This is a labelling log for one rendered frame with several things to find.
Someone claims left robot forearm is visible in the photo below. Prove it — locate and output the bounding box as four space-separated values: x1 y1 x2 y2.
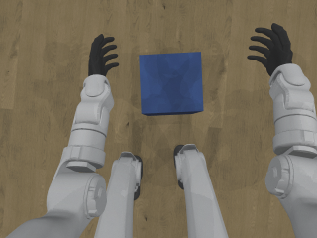
46 74 115 209

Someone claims right robot hand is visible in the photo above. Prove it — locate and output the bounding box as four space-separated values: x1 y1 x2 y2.
247 23 293 76

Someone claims robot right upper arm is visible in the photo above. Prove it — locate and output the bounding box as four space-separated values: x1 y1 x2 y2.
264 154 317 238

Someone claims right robot forearm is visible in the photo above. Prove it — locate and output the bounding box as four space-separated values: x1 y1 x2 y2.
268 63 317 160

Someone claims left robot hand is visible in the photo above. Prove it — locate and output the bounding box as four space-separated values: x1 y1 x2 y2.
88 34 119 77

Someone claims robot left thigh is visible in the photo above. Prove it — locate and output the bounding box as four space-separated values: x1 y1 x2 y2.
94 157 142 238

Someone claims carton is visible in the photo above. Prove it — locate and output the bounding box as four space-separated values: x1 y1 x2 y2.
139 52 204 116

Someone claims robot left upper arm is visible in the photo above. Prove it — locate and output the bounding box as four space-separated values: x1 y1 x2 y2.
5 172 107 238

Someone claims robot left shin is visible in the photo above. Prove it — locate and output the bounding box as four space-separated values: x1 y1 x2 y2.
111 151 138 192

